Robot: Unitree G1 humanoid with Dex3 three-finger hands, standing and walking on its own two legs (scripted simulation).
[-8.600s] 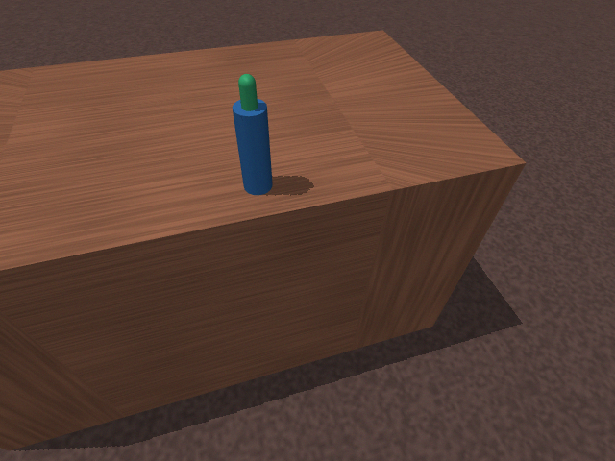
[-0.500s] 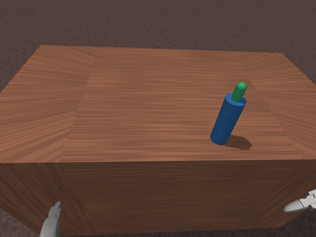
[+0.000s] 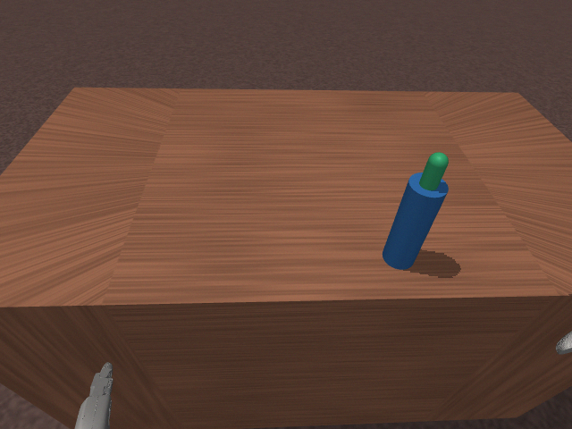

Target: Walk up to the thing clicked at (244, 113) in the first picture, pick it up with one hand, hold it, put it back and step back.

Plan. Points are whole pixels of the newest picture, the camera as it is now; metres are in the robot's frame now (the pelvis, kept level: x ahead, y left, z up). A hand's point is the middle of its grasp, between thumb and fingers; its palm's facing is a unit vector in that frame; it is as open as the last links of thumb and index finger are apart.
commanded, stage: go down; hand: right
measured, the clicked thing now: (416, 213) +0.43 -0.20 +0.09
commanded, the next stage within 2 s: none
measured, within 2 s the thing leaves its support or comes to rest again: neither
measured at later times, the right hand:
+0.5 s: hand out of the picture +0.31 -0.36 +0.16, palm faces +0.16 +0.99 -0.01, open 17.5 cm
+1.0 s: hand out of the picture +0.32 -0.38 +0.16, palm faces +0.17 +0.98 -0.01, open 17.4 cm
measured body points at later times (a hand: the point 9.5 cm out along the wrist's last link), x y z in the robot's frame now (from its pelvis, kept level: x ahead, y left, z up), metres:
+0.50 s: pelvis +0.00 +0.00 +0.00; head +0.01 +0.00 +0.45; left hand +0.15 +0.27 -0.09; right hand +0.29 -0.41 +0.16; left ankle -0.01 +0.13 -0.74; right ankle +0.01 -0.13 -0.74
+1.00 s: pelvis +0.00 +0.00 -0.01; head +0.02 -0.01 +0.44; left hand +0.15 +0.27 -0.09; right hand +0.31 -0.43 +0.16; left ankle -0.01 +0.13 -0.74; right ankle +0.01 -0.13 -0.74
